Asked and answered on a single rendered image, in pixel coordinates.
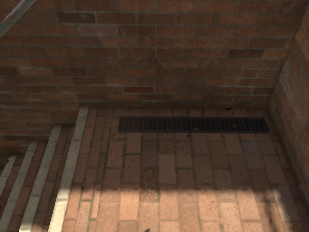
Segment stairs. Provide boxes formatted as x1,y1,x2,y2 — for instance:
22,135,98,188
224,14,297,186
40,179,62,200
0,125,75,232

